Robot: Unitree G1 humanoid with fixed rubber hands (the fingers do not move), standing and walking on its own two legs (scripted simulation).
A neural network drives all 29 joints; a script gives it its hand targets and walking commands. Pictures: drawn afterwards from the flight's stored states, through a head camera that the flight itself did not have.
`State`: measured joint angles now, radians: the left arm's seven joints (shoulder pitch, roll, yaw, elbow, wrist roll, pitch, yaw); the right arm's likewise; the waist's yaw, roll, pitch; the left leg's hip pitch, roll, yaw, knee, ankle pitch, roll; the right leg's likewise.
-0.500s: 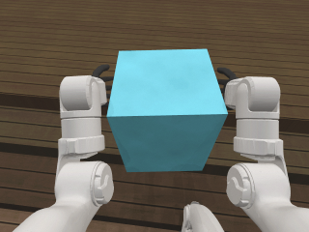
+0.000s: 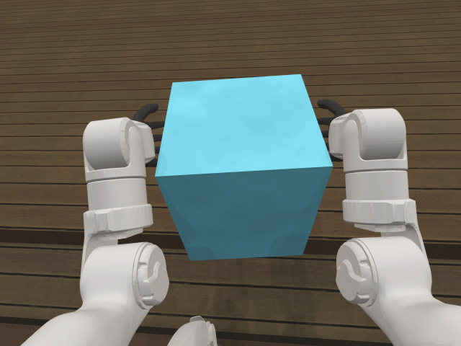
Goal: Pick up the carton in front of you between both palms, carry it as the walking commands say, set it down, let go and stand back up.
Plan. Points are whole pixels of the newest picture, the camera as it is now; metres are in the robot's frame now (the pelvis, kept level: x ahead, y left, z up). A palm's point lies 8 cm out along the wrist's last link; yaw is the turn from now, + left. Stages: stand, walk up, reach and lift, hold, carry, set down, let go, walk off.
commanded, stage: carry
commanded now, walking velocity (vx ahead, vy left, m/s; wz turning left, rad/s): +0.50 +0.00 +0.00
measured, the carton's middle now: (241, 174) +0.38 -0.02 +0.11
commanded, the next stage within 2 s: none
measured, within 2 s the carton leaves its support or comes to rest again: neither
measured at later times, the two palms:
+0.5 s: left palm out of the picture +0.69 +0.14 +0.31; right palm out of the picture +0.71 -0.16 +0.31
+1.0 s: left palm out of the picture +1.06 +0.13 +0.43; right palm out of the picture +1.01 -0.17 +0.42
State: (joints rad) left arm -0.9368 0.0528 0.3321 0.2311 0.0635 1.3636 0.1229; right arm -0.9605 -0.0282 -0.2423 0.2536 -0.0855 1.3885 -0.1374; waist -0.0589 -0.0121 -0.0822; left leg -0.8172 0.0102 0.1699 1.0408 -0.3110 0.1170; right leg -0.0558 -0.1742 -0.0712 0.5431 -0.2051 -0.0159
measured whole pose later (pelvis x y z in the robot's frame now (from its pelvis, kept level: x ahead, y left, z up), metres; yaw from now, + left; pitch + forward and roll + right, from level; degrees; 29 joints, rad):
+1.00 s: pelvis +0.66 +0.03 +0.27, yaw -2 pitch +2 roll +3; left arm -0.93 0.04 0.36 0.23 0.12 1.38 0.10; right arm -0.92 -0.03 -0.21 0.25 -0.03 1.37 -0.16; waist -0.14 -0.03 0.02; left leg -0.67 -0.03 0.19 0.87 -0.25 0.12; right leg -0.54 0.03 0.09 1.62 -0.29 -0.06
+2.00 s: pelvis +1.25 +0.03 +0.34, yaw -2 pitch +6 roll -1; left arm -0.35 -0.10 0.21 -0.14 0.09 1.21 0.08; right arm -0.33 0.17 -0.19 -0.15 -0.14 1.20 -0.12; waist 0.01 0.00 -0.07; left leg -0.28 0.05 0.17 0.35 -0.17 0.04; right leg -0.49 -0.05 -0.08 0.95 -0.39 0.03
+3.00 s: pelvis +1.85 +0.03 +0.34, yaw -2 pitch +4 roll -1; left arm -0.14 -0.13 0.09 -0.30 0.13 1.18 0.08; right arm -0.12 0.13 -0.09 -0.29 -0.11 1.17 -0.09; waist -0.02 -0.02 -0.07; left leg -0.23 0.06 0.23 0.34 -0.19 0.05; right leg -0.56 -0.08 -0.10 0.81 -0.28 0.02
